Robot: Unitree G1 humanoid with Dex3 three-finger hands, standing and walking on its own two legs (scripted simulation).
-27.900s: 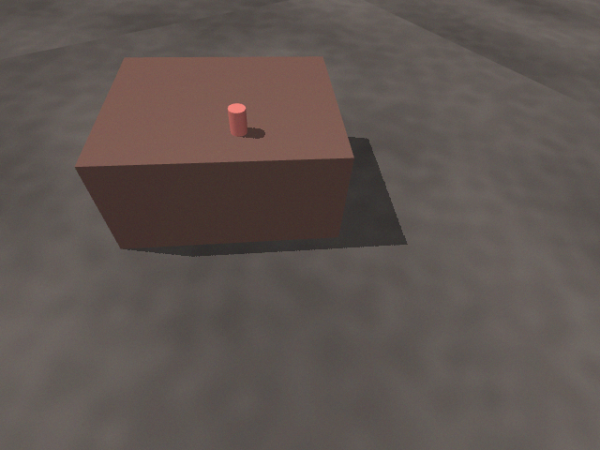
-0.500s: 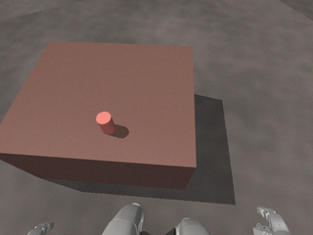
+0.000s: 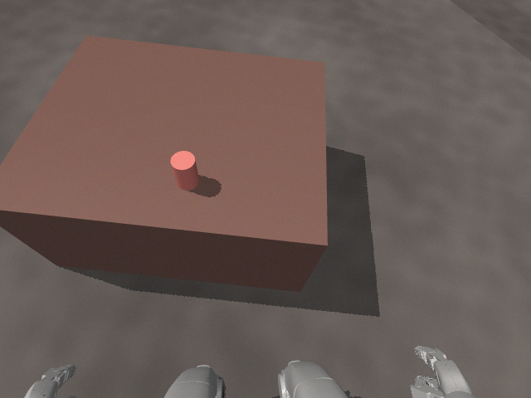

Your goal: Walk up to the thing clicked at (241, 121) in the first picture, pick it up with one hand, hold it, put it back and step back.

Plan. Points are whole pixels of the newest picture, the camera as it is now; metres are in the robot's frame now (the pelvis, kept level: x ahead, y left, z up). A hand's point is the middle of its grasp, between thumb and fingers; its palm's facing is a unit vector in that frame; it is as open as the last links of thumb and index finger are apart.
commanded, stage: step back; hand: left
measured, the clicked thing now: (185, 171) +0.65 +0.20 -0.26
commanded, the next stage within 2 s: none
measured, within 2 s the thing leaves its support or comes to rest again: neither
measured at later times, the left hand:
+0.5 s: hand out of the picture -0.01 +0.29 -0.15, palm faces +0.02 -0.91 -0.41, open 7.4 cm
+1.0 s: hand out of the picture -0.21 +0.26 -0.13, palm faces -0.05 -0.90 -0.43, open 7.4 cm
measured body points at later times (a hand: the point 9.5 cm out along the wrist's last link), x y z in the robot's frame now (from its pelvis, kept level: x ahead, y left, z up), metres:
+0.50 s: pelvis -0.14 +0.02 -0.01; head -0.07 +0.02 +0.43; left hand -0.01 +0.34 -0.12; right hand -0.04 -0.30 -0.13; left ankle -0.13 +0.13 -0.73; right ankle -0.06 -0.12 -0.71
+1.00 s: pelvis -0.29 +0.00 +0.00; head -0.25 -0.03 +0.45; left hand -0.21 +0.31 -0.10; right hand -0.20 -0.33 -0.13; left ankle -0.29 +0.14 -0.66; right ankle -0.28 -0.12 -0.73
